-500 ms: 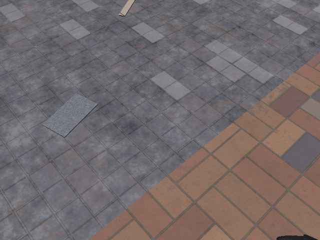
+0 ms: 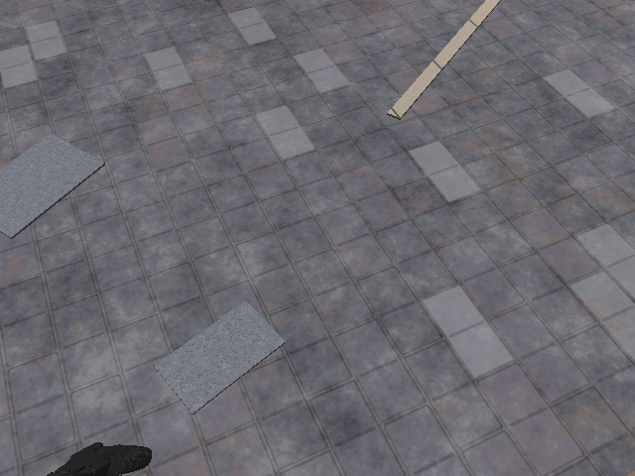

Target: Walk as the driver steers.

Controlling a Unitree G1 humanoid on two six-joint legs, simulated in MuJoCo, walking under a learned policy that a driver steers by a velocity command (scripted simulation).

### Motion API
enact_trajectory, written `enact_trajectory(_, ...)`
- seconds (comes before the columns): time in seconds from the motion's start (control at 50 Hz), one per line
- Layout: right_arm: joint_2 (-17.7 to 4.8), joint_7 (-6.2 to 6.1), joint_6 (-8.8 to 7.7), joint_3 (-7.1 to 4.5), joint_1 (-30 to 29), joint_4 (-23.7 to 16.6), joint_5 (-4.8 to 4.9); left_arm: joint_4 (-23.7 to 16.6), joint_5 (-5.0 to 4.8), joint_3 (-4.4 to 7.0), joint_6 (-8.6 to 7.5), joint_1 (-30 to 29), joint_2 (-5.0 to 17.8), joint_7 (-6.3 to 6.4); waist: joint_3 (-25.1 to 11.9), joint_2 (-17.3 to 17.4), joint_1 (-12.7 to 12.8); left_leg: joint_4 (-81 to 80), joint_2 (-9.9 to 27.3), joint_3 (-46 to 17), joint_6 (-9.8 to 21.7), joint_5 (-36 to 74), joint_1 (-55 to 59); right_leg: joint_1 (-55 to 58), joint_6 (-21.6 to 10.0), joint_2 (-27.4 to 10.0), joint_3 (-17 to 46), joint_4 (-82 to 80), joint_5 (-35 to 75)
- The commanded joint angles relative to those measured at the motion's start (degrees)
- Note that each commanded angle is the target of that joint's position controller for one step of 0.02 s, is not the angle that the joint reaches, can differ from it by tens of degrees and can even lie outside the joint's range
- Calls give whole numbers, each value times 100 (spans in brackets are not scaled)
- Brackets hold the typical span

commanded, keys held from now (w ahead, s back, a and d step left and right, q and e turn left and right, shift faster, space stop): q+shift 0.52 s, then shift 0.48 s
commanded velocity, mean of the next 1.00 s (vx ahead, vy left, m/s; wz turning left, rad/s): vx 0.20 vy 0.00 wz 0.71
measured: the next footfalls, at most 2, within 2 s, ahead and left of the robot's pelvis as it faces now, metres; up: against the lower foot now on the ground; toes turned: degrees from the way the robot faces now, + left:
left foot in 0.30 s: +0.40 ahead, +0.08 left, +0.00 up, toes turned +16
right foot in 0.80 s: +0.50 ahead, -0.07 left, +0.00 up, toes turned +43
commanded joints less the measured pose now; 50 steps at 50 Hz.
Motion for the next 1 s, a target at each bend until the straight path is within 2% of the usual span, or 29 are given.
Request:
enact_trajectory(0.02,-239,74,62,9,-746,-702,-172,177,7,267,-32,1350,531,40,-320,-332,757,702,751,195,-183,167,-2851,2798,-934,-1819,1874,-1488,1805)
enact_trajectory(0.04,-106,101,168,25,-689,-754,-204,333,-72,261,-78,1494,493,14,-238,-628,635,595,797,260,-266,-56,-2794,2601,-871,-1765,1367,-1348,3016)
enact_trajectory(0.08,74,159,290,74,-1023,-1020,-206,526,-267,252,-152,1525,406,-53,-124,-871,484,128,825,378,-317,2,-2951,2470,-705,-1641,668,-1462,3976)
enact_trajectory(0.12,152,276,303,149,-1353,-1349,-185,478,-332,288,-151,937,533,-32,14,-1022,213,-1036,800,563,-353,756,-2552,1880,-586,-1453,-64,-1803,3940)
enact_trajectory(0.16,179,424,290,202,-1283,-1323,-177,435,-377,329,-157,492,620,-26,-25,-936,25,-2557,559,997,-324,2189,-1206,1188,-389,-967,-947,-1788,3479)
enact_trajectory(0.2,55,469,308,161,-1036,-1201,-195,470,-397,422,-163,597,878,-4,-166,-758,-77,-2970,202,1387,-205,2546,-299,1104,-306,-978,-1159,-1243,4117)
enact_trajectory(0.24,-188,404,332,49,-390,-1044,-268,412,-505,508,-106,664,1111,-5,-532,-639,-372,-3072,-10,1363,103,2333,504,1247,-252,-1180,-1112,35,4775)
enact_trajectory(0.26,-373,328,318,-55,231,-886,-310,340,-543,528,-44,622,1150,-26,-833,-529,-641,-3227,-78,1198,313,2296,1240,1013,-204,-1231,-1032,1186,4383)
enact_trajectory(0.28,-592,190,293,-166,592,-695,-308,355,-480,501,37,723,970,-68,-883,-30,-729,-3638,16,810,488,2616,1914,391,-60,-841,-1021,2715,1705)
enact_trajectory(0.3,-1139,39,348,-304,164,-838,-136,346,-303,425,162,1255,545,-102,-606,1059,-258,-3494,1000,-462,730,6188,2250,-661,143,76,-1194,4888,-2635)
enact_trajectory(0.32,-1522,87,335,-347,97,-1223,-29,121,-169,435,304,2116,695,-37,-1697,612,169,-3423,2175,-2468,1594,9172,2914,-1090,356,194,-97,5884,-2970)
enact_trajectory(0.34,-1504,50,386,-433,-277,-1450,3,63,-164,383,380,2194,778,54,-2466,548,81,-4178,2513,-3370,2205,6894,3175,-1472,366,165,522,6091,-2436)
enact_trajectory(0.36,-1091,-36,444,-340,-637,-1531,-12,56,-115,354,422,1787,921,98,-1839,29,141,-4711,2275,-3357,2062,4554,2305,-1597,332,-17,666,5531,-2038)
enact_trajectory(0.38,-743,-71,447,-236,-823,-1442,-26,-31,-69,382,459,1257,971,108,-1209,-274,244,-4943,1782,-2982,1749,3451,1543,-1483,309,-178,748,4794,-1851)
enact_trajectory(0.4,-618,-85,420,-180,-865,-1311,-40,-26,-57,373,508,1156,918,121,-738,-267,428,-4997,1450,-2577,1477,3590,957,-1231,298,-227,716,4220,-1766)
enact_trajectory(0.42,-582,-77,401,-166,-852,-1232,-23,0,-59,370,593,1173,918,123,-578,-314,518,-4997,1279,-2188,1269,3946,477,-850,302,-258,675,3733,-1675)
enact_trajectory(0.46,-656,-27,364,-198,-743,-1108,-58,14,-89,328,685,1052,753,117,-725,-478,514,-4800,984,-1901,1047,4711,164,-381,307,-165,604,3150,-1470)
enact_trajectory(0.52,-778,-15,394,-275,-716,-1059,-104,-131,-169,273,720,680,547,104,-966,-346,442,-4775,815,-2087,817,4037,173,-393,278,-23,718,2587,-1029)
enact_trajectory(0.62,-576,-17,481,-229,-567,-990,-121,-198,-231,269,772,212,517,117,-694,225,213,-4968,700,-2301,477,2265,137,-353,143,97,722,1823,-602)
enact_trajectory(0.68,-515,-4,514,-202,-476,-941,-166,-196,-282,269,718,91,531,107,-521,471,107,-4882,727,-2466,486,2195,275,-117,30,246,677,1249,-859)
enact_trajectory(0.74,-512,-14,541,-173,-547,-911,-171,-115,-345,278,636,322,565,109,-462,610,207,-4690,754,-2658,399,2664,299,564,-134,417,603,260,-1069)
enact_trajectory(0.78,-455,-78,528,-120,-635,-867,-58,8,-288,287,561,680,557,161,-403,434,480,-4382,537,-2590,56,2036,13,1451,-257,311,623,-1287,-280)
enact_trajectory(0.8,-199,-102,495,-47,-390,-854,-35,-45,-206,318,528,474,806,210,-414,-371,278,-3717,136,-2083,-263,517,-363,1813,-447,-495,1453,-1815,-235)
enact_trajectory(0.82,-57,-119,465,2,-179,-967,6,-284,-161,355,549,53,1256,199,-381,-1381,99,-2822,-743,-925,-541,-805,-1154,1970,-1014,-1827,2958,-2092,798)
enact_trajectory(0.84,-601,-143,474,-140,-435,-901,-157,-91,-188,418,583,497,1235,137,-364,-1089,413,-1830,-635,-549,-604,-1175,-975,1399,-1632,-2049,3083,-1871,1622)
enact_trajectory(0.86,-603,-132,473,-158,-517,-860,-161,-21,-260,335,569,516,931,85,-273,-700,318,-1426,-491,-623,-639,-913,-859,1261,-1635,-1784,2710,-1782,1786)
enact_trajectory(0.88,-499,-100,495,-135,-499,-753,-133,-4,-289,293,559,320,733,54,-146,-561,232,-1218,-419,-621,-700,-588,-760,1144,-1431,-1375,2153,-1727,1671)
enact_trajectory(0.92,-375,-26,558,-88,-398,-632,-101,0,-260,270,553,199,671,72,-210,-943,205,-967,-462,-508,-796,-367,-790,1363,-1200,-941,1609,-1581,2098)
enact_trajectory(1.0,-131,-42,614,55,-749,-540,-36,250,-273,257,522,654,636,55,-304,-998,465,-1965,-253,-238,-915,-447,-725,1984,-1147,-841,1433,-1407,2407)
